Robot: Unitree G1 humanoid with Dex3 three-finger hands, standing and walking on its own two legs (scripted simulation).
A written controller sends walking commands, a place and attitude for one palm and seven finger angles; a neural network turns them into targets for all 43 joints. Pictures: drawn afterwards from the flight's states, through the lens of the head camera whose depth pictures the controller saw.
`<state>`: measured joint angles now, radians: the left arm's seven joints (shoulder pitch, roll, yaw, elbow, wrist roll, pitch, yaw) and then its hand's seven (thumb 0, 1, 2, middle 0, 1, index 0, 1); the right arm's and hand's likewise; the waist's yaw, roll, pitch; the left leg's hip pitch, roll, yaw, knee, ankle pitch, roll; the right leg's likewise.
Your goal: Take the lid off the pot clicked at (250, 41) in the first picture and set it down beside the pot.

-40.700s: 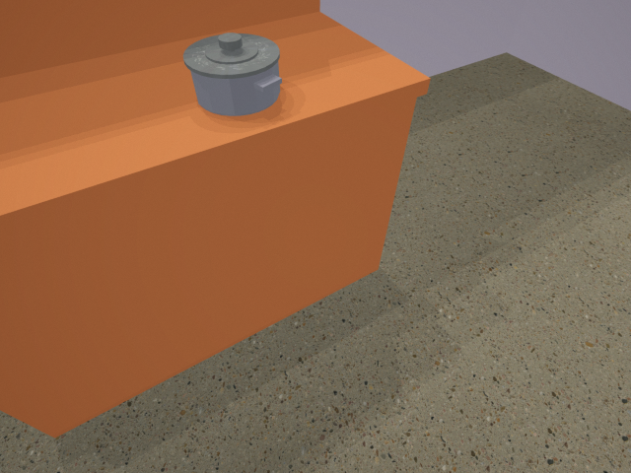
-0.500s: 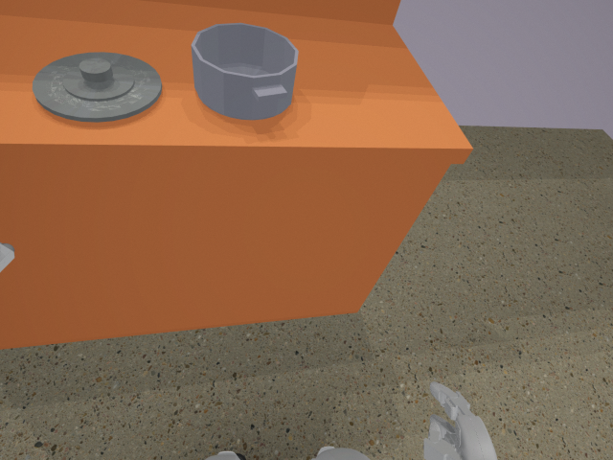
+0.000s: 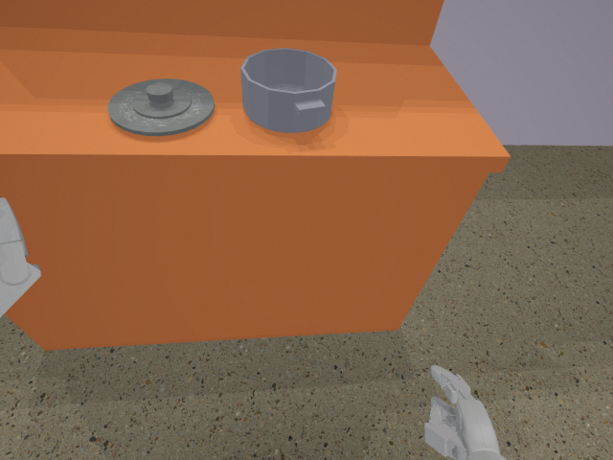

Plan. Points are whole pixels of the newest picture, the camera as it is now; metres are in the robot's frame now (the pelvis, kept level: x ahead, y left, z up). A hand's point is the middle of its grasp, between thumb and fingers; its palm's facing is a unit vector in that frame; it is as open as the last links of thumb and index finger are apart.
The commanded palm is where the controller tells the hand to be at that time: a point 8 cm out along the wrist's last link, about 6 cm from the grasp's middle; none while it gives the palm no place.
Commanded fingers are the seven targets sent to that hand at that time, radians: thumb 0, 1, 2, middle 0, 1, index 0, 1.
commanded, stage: stop stepping back and stand still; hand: left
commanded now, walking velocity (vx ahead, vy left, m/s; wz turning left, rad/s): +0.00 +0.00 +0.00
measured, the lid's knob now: (160, 92) +0.72 +0.30 +0.09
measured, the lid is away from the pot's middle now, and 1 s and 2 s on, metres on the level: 0.25 0.25 0.25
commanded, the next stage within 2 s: let the arm hang, fingers relaxed in 0.52 s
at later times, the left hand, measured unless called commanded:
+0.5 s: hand out of the picture +0.04 +0.20 -0.18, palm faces +0.07 -0.98 -0.18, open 6.9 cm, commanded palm none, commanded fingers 0.00 0.90 0.90 -0.20 -0.30 -0.20 -0.30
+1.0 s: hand out of the picture +0.07 +0.19 -0.16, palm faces +0.04 -0.97 -0.23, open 7.2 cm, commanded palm none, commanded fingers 0.00 0.90 0.90 -0.20 -0.30 -0.20 -0.30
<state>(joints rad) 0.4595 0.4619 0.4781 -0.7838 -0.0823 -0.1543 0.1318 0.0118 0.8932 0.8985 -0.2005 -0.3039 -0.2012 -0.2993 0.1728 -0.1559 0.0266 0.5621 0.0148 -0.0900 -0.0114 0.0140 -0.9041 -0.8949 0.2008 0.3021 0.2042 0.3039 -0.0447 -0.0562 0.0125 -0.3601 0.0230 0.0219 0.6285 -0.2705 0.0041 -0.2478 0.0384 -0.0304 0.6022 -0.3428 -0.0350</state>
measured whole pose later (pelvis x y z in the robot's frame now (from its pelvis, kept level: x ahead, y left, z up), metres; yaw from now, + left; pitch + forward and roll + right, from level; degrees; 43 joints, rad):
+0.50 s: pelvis +0.04 +0.02 +0.01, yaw +4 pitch +3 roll -1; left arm 0.27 0.21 0.03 0.98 0.00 0.04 0.03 -0.02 1.01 0.90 -0.20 -0.30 -0.20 -0.30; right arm 0.29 -0.17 -0.02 0.93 -0.02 0.02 -0.03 0.01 -0.91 -0.89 0.20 0.30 0.20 0.30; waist -0.01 -0.06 0.11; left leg -0.25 0.00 0.06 0.54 -0.33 0.03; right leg -0.16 0.00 -0.07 0.50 -0.36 -0.01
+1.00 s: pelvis +0.03 +0.01 +0.01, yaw +2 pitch -1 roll +0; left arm 0.17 0.16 0.01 1.13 0.01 0.01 0.05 0.00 0.94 0.90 -0.20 -0.30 -0.20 -0.30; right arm 0.29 -0.13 -0.03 1.10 -0.02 0.01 -0.03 0.01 -0.92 -0.89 0.20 0.30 0.20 0.30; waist -0.03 0.01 0.06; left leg -0.15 0.00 0.08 0.45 -0.29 0.03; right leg -0.07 0.00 -0.05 0.41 -0.33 -0.02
